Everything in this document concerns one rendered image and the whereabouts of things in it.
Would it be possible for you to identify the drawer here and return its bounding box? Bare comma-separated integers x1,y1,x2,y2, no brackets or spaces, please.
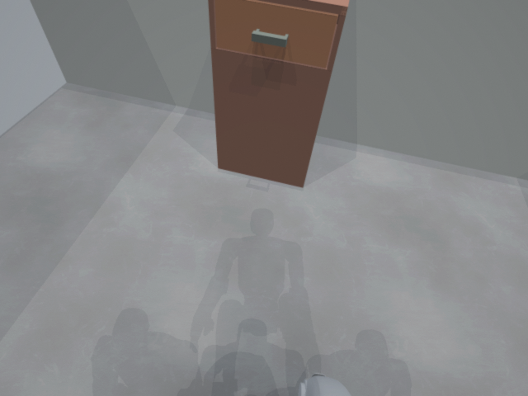
215,0,339,68

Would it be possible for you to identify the handle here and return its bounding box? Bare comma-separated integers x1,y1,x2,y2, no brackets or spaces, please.
252,29,289,47

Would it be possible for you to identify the cabinet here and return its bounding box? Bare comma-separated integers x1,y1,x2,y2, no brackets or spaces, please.
208,0,349,188

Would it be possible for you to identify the robot right thigh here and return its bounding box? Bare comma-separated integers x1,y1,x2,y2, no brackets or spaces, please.
299,376,351,396

